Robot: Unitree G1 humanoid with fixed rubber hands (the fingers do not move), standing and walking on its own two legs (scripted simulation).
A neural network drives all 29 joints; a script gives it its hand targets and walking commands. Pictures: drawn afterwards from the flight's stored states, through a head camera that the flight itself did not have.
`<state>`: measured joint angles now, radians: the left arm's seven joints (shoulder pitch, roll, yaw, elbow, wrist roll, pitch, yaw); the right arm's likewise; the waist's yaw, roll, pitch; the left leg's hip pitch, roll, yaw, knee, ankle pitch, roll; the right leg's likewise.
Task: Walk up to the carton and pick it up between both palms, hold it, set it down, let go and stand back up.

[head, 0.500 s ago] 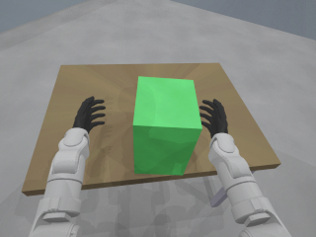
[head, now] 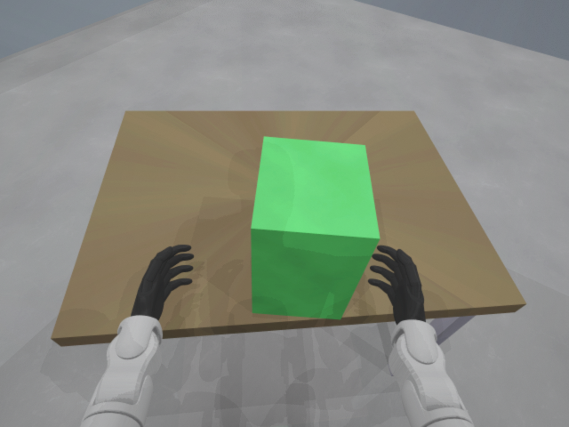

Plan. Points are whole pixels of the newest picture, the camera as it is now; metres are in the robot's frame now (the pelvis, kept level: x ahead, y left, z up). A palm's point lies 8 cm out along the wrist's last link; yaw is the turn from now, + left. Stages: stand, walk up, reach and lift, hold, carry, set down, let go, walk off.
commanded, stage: set down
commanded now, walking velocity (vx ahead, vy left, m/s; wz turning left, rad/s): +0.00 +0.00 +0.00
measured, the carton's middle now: (304, 234) +0.41 -0.01 -0.01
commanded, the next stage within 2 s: let go in 1.50 s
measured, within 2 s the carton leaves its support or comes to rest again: neither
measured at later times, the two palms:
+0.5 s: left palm (141, 350) +0.21 +0.22 -0.04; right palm (410, 353) +0.23 -0.16 -0.02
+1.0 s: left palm (133, 380) +0.18 +0.23 -0.06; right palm (425, 379) +0.20 -0.19 -0.05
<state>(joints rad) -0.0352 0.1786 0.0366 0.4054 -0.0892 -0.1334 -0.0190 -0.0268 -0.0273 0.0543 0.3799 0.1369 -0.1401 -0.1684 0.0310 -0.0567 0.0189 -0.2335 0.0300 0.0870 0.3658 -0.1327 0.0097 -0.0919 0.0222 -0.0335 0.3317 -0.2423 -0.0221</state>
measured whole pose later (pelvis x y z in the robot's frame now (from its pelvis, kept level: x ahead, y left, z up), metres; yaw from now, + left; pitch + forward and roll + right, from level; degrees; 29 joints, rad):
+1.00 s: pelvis +0.02 -0.01 +0.00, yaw +0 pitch -2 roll +0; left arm 0.22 0.24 0.01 0.49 -0.04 -0.12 -0.06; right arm 0.20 -0.10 0.07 0.61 0.07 -0.31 -0.08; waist 0.04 -0.06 0.03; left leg -0.16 0.03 0.08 0.38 -0.17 0.00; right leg -0.01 0.02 -0.04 0.33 -0.27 -0.03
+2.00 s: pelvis +0.01 -0.01 +0.00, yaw +0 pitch -2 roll +0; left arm 0.20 0.21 0.02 0.52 0.02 0.11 -0.02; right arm 0.16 -0.19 0.01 0.71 0.00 -0.20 0.00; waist 0.01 -0.05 0.06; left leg -0.17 0.03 0.08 0.36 -0.15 0.00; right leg -0.04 0.02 -0.04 0.34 -0.27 -0.03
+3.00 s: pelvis +0.00 +0.00 -0.01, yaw +4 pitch +0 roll +0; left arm 0.40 0.20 0.03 0.81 0.02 -0.01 0.03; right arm 0.33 -0.18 -0.02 0.87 -0.03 0.00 0.00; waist 0.01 0.00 -0.01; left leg -0.31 0.00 0.01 0.48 -0.18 0.01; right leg -0.14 0.00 -0.11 0.45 -0.32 -0.03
